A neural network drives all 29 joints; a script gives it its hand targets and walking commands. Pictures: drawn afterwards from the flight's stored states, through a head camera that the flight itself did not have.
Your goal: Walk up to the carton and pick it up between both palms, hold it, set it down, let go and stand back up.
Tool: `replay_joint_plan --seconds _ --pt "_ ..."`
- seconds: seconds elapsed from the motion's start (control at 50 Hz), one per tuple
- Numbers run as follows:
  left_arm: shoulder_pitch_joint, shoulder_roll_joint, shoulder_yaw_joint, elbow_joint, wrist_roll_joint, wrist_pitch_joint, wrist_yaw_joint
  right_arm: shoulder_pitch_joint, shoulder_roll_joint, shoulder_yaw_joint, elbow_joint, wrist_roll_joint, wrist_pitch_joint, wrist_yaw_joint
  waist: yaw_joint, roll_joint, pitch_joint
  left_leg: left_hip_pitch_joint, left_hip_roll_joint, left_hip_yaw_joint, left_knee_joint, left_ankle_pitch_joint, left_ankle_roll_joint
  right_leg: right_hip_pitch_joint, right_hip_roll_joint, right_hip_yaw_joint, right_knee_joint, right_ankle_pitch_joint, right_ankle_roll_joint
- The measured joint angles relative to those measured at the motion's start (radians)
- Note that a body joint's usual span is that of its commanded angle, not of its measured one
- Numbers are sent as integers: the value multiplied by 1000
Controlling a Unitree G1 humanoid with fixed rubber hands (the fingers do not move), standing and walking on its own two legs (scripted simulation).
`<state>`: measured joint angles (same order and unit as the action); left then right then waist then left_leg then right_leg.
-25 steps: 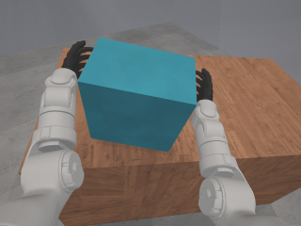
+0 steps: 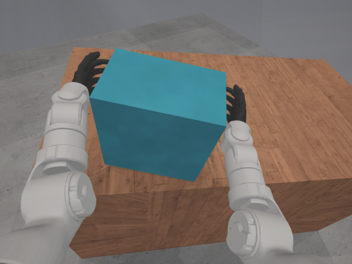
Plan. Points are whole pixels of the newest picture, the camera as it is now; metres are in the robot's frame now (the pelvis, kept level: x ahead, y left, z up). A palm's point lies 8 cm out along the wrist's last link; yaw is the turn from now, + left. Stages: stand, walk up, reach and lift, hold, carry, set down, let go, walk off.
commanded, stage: set down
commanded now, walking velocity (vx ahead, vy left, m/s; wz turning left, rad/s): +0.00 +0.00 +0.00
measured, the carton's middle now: (159, 122) +0.43 +0.00 +0.08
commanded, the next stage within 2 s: none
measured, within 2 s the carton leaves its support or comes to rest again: rests again in 1.18 s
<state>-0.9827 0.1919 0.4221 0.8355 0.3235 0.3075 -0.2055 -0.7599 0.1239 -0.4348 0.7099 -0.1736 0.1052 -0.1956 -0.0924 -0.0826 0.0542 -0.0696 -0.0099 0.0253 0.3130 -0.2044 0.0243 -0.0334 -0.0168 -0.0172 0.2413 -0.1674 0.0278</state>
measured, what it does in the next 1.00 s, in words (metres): stands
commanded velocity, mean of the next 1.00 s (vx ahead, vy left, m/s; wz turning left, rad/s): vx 0.00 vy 0.00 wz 0.00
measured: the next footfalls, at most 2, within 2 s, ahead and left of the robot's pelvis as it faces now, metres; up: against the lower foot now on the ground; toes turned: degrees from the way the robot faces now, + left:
none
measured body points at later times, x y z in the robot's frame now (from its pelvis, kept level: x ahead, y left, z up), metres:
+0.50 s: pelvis +0.00 +0.00 +0.00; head +0.02 +0.04 +0.45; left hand +0.47 +0.18 +0.16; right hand +0.40 -0.17 +0.12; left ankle -0.02 +0.10 -0.75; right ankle -0.02 -0.14 -0.75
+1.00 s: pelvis +0.00 +0.00 +0.00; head +0.03 +0.04 +0.45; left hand +0.47 +0.18 +0.15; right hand +0.40 -0.16 +0.12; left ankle -0.02 +0.10 -0.75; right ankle -0.02 -0.14 -0.75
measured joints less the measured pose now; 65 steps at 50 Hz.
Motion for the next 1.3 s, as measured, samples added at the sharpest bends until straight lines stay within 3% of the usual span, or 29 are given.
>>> replay_joint_plan --seconds 0.38,0.94,0.98,1.08,1.3 --pt "-43 8 43 101 19 -71 -5 -12 37 -83 9 -90 -34 14 18 9 -4 -25 -3 5 -8 11 4 -31 -4 4 3 7 2" --pt "-38 6 106 134 59 -127 -29 -19 86 -162 -6 -171 -84 32 28 6 -7 -44 -7 4 -14 19 6 -53 -8 1 5 9 5" --pt "-34 9 96 123 48 -128 -30 -31 93 -195 4 -192 -101 47 7 8 -6 -55 -9 -11 -6 18 -1 -49 -9 -15 -3 10 4" --pt "-48 -6 115 121 65 -148 -28 -31 94 -224 -5 -216 -131 74 -10 15 0 -74 -5 -27 9 14 -6 -47 -5 -31 -24 20 1" --pt "-46 -9 158 105 101 -153 -58 -2 99 -180 -48 -219 -156 79 -17 35 1 -90 -4 -29 -3 16 -5 -66 -4 -34 -28 18 1"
